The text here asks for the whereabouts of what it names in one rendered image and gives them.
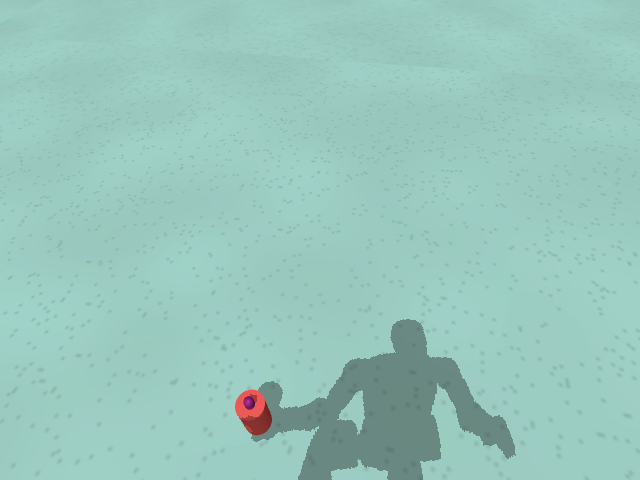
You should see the bottle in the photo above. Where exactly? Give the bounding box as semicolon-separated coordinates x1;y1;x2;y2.
235;390;272;435

